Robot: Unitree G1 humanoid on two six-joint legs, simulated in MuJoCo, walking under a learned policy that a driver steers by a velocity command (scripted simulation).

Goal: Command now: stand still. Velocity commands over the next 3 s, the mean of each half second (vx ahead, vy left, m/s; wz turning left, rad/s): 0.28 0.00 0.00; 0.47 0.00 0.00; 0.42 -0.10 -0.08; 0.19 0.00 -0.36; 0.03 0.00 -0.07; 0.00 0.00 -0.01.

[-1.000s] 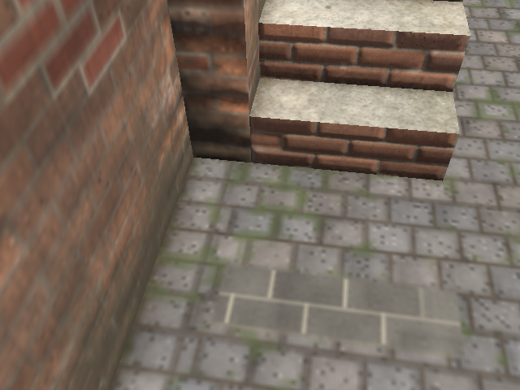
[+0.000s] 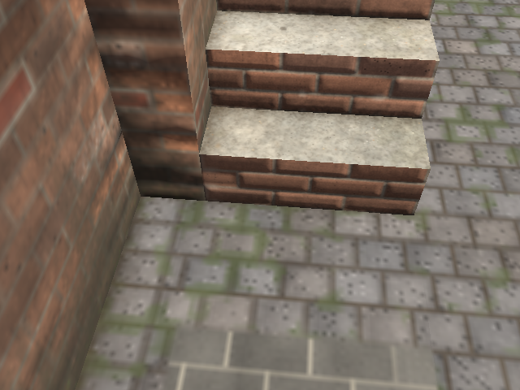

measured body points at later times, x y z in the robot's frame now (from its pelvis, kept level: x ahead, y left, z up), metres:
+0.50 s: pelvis +0.12 +0.05 +0.02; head +0.13 +0.07 +0.47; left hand +0.21 +0.31 -0.13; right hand +0.07 -0.21 -0.12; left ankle +0.07 +0.13 -0.73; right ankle +0.14 -0.11 -0.65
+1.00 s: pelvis +0.40 -0.03 +0.00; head +0.42 -0.04 +0.45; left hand +0.46 +0.24 -0.13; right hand +0.48 -0.29 -0.13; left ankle +0.35 +0.12 -0.63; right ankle +0.45 -0.11 -0.73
